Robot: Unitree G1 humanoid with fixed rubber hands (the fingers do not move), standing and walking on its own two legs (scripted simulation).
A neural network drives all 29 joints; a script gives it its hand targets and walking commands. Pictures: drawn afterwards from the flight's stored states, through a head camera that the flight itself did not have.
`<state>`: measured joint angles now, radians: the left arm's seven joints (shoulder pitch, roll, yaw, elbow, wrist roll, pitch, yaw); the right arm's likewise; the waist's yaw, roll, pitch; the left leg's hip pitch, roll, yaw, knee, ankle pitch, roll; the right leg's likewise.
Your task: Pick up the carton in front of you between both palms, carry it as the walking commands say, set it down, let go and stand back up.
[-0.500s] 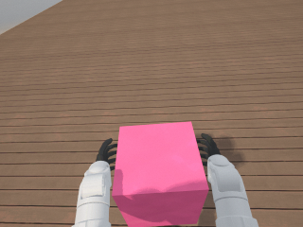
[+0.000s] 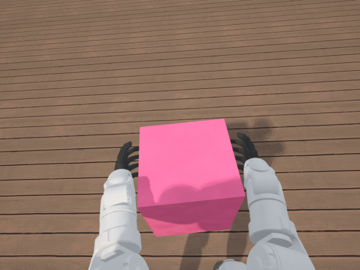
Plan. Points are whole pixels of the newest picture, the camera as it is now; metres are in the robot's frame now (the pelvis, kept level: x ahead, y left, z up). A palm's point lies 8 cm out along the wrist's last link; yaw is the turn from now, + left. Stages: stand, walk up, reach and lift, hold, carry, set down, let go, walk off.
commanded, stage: set down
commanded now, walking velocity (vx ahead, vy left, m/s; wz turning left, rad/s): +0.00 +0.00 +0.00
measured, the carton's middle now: (187, 181) +0.35 +0.00 -0.07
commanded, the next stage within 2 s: none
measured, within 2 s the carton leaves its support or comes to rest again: neither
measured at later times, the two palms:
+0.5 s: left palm (141, 188) +0.39 +0.15 -0.18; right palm (234, 180) +0.40 -0.14 -0.20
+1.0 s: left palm (150, 195) +0.43 +0.16 -0.34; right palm (225, 187) +0.44 -0.14 -0.36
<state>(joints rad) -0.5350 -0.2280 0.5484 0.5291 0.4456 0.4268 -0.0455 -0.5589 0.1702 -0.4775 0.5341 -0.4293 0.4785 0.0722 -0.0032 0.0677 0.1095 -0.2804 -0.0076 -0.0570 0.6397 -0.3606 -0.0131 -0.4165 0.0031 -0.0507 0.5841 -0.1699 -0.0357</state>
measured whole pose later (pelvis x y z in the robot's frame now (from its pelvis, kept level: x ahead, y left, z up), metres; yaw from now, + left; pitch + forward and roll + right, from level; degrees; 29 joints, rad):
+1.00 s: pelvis -0.06 +0.00 -0.25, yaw +4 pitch +48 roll +5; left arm -1.01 -0.05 0.54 0.61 0.15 0.26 0.07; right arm -1.07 -0.03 -0.39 0.66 -0.27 0.32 -0.02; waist 0.03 0.04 -0.12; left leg -1.94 -0.06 0.01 1.74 -0.64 -0.04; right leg -2.12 -0.03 0.02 1.63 -0.35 -0.04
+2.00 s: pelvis -0.08 +0.02 -0.39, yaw +6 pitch +40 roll +3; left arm -1.38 0.11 0.34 0.85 -0.01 0.22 0.16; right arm -1.51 -0.35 -0.28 1.06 -0.06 0.21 0.02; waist -0.03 0.03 0.31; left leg -2.22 -0.14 0.02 2.22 -0.70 -0.03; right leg -2.39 -0.06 0.05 2.07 -0.38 -0.01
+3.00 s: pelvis -0.08 +0.01 -0.39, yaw +5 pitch +34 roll +2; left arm -1.44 0.31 0.09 0.95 -0.23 0.12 0.16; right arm -1.56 -0.52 -0.12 1.20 0.20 0.05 -0.04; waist 0.00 0.05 0.46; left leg -2.15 -0.14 0.01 2.26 -0.72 -0.04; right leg -2.32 -0.06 0.04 2.11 -0.40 -0.01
